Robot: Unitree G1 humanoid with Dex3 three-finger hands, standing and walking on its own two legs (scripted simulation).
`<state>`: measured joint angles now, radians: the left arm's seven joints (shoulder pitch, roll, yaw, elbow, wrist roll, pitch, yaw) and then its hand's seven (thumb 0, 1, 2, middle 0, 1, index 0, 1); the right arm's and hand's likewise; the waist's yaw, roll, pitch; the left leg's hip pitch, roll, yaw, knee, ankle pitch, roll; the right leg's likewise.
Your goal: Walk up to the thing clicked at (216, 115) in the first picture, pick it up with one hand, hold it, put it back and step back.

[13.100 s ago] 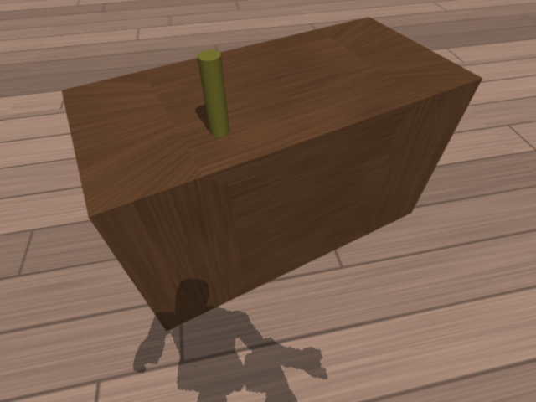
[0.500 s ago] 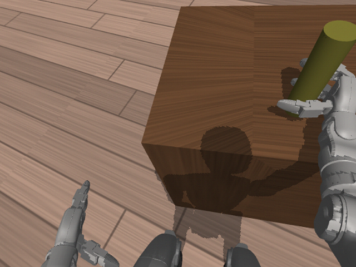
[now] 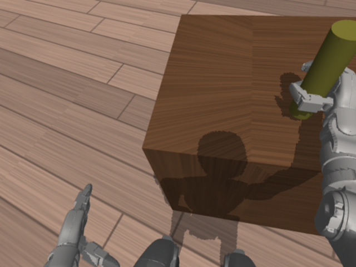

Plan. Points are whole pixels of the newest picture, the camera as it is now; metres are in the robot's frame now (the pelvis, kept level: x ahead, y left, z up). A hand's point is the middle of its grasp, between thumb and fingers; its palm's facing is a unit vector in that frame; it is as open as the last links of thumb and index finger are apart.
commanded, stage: settle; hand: right
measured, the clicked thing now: (320, 78) +0.50 -0.19 +0.12
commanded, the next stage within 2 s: lift in 0.56 s
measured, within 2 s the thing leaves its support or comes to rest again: neither
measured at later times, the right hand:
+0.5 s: hand (317, 74) +0.50 -0.19 +0.12, palm faces +0.12 +0.99 +0.01, open 7.2 cm
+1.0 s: hand (324, 65) +0.49 -0.18 +0.16, palm faces +0.12 +0.99 +0.01, open 7.2 cm
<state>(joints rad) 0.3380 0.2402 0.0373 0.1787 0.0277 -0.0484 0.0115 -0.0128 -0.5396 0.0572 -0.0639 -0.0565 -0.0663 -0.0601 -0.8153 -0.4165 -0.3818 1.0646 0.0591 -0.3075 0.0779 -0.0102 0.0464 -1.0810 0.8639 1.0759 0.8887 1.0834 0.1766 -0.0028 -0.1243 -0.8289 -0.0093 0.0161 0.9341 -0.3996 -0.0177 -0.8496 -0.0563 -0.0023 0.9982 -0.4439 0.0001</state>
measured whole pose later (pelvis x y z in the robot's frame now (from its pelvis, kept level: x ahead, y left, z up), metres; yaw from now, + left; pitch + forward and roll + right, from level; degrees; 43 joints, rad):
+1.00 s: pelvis +0.02 +0.00 +0.03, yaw +0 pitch +11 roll +1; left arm 0.33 0.23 0.05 0.32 0.00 -0.07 0.03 -0.01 -0.52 0.05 -0.05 -0.05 -0.06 -0.05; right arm -0.76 -0.35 -0.32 0.90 0.11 -0.18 0.07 -0.01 0.06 -1.10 0.87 1.07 0.90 1.08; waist 0.10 -0.01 -0.11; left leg -0.59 0.00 0.00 0.75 -0.35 -0.02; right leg -0.60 -0.04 -0.02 0.79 -0.38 0.00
